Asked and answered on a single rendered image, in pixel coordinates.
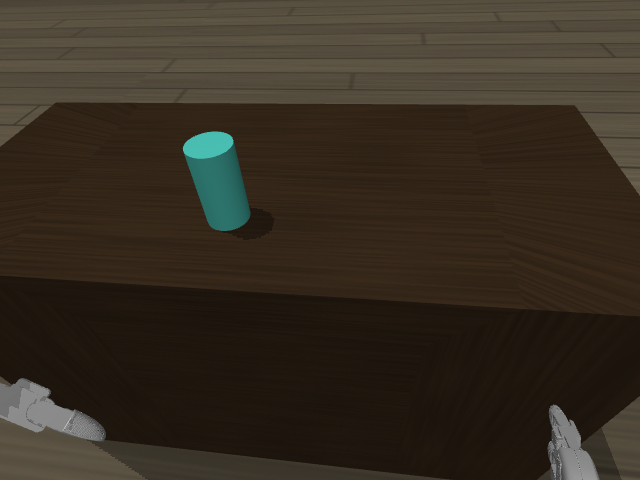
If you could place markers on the right robot hand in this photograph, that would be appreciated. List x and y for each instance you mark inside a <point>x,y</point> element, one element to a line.
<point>568,460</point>

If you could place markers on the left robot hand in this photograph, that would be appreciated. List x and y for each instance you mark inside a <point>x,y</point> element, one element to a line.
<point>26,404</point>

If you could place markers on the can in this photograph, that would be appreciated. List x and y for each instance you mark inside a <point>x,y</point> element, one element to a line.
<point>214,166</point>

